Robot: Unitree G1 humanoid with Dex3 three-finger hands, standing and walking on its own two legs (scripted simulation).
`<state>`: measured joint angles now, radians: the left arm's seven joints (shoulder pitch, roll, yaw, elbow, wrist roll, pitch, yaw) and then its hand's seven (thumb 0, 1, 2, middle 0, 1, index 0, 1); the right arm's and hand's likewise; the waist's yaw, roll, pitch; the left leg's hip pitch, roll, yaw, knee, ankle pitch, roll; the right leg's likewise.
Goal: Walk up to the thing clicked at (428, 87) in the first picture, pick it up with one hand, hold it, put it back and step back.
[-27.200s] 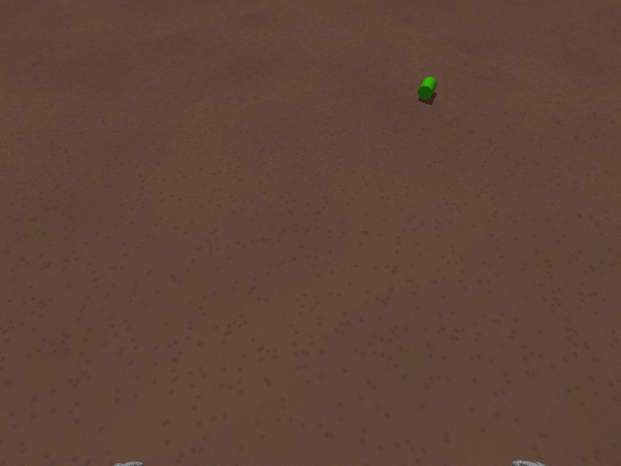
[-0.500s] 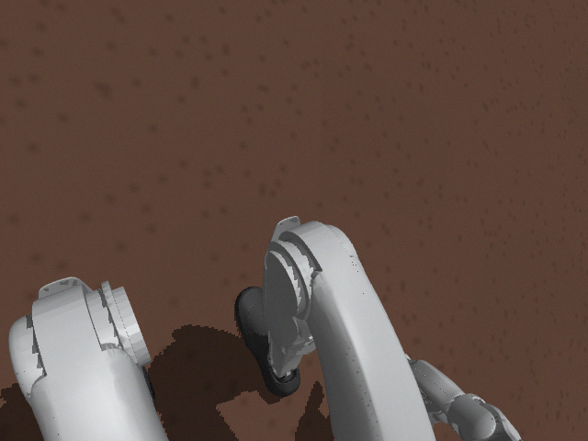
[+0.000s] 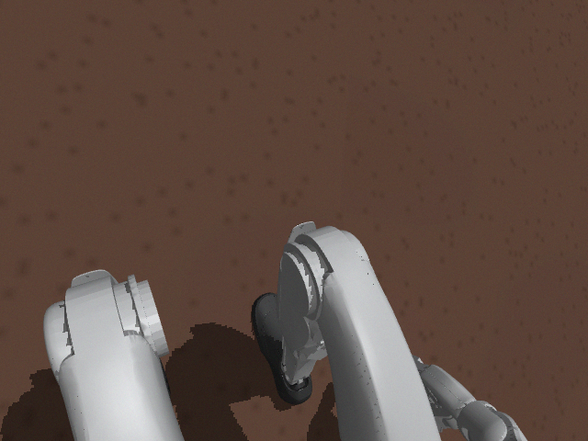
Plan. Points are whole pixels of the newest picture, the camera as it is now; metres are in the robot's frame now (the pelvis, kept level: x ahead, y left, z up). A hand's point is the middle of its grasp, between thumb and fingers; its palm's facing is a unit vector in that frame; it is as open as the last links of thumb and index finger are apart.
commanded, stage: settle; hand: left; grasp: from above
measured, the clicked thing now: out of the picture +0.41 +0.37 -0.24
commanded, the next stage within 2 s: lift in 0.50 s
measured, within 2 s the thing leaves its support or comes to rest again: neither
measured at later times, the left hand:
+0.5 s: hand out of the picture +0.39 +0.37 -0.13, palm faces -0.46 -0.16 -0.88, open 11.0 cm
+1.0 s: hand out of the picture +0.36 +0.37 -0.04, palm faces -0.47 -0.16 -0.87, open 11.0 cm
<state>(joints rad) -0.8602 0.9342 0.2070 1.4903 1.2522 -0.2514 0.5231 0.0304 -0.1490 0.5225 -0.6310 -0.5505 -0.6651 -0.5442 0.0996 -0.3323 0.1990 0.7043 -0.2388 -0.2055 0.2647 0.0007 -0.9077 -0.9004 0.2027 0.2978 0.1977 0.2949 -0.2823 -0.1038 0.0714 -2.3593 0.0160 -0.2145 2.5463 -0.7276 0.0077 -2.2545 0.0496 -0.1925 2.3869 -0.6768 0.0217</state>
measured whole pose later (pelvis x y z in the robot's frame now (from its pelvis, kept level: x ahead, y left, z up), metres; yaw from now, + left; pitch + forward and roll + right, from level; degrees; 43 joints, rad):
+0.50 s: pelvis -0.01 -0.01 +0.03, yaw +5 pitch +32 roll -9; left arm -0.85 0.80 0.12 1.31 1.17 -0.23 0.27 0.02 -0.18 0.53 -0.69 -0.47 -0.71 -0.49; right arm 0.13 -0.31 0.10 0.71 -0.13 -0.08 0.21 0.00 -0.91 -0.90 0.20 0.30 0.20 0.29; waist -0.20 -0.01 -0.02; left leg -2.30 0.01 -0.14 2.41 -0.68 0.01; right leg -2.23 0.03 -0.13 2.31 -0.66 0.00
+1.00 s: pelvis -0.01 +0.00 +0.09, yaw +7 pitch +35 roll -7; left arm -0.69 0.70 0.08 1.04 1.08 -0.16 0.11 0.02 -0.18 0.52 -0.70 -0.46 -0.72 -0.48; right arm 0.19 -0.28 0.02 0.69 -0.05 0.00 0.14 0.00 -0.91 -0.90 0.20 0.30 0.20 0.30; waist -0.14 0.03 -0.14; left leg -2.16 0.01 -0.09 2.21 -0.66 0.02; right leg -2.09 0.02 -0.08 2.14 -0.66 0.02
